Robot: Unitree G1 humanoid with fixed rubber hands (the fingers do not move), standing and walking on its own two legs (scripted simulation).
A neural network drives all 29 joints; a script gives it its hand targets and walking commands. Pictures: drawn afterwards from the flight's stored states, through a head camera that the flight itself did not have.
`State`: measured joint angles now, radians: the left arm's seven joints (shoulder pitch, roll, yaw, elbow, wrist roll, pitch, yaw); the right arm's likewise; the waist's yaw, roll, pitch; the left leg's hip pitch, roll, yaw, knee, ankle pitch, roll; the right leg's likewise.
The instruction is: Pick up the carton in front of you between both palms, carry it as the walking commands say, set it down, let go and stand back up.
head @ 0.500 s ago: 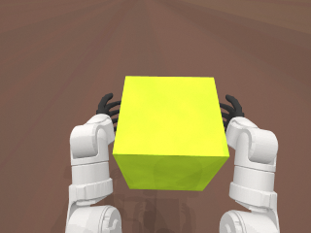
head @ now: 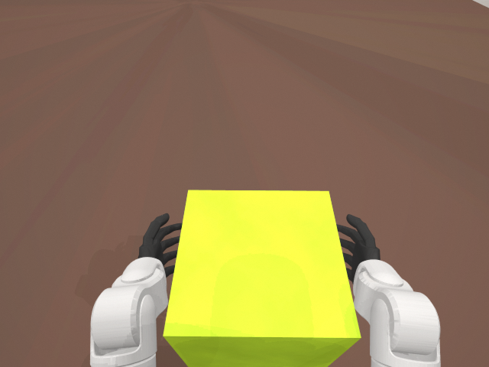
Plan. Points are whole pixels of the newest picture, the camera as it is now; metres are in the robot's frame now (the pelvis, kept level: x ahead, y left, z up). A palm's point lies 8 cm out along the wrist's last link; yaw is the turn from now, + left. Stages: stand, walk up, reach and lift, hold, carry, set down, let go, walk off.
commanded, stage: carry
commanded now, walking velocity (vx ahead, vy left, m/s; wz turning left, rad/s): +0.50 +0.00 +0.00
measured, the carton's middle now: (257, 288) +0.24 +0.00 +0.02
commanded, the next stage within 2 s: none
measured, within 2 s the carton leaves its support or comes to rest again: neither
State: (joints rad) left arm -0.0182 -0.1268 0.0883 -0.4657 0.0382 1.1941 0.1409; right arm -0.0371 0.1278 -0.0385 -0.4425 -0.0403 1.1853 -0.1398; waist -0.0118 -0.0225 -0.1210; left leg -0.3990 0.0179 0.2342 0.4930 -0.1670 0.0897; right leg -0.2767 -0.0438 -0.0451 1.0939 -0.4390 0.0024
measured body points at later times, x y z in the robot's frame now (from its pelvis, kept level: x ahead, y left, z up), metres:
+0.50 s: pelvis +0.34 -0.04 -0.01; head +0.32 -0.06 +0.44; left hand +0.57 +0.12 +0.07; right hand +0.59 -0.18 +0.07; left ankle +0.14 +0.07 -0.64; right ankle +0.44 -0.12 -0.73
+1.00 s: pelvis +0.68 +0.01 -0.01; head +0.66 +0.03 +0.44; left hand +0.92 +0.17 +0.08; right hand +0.92 -0.13 +0.09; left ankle +0.76 +0.10 -0.73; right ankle +0.48 -0.11 -0.66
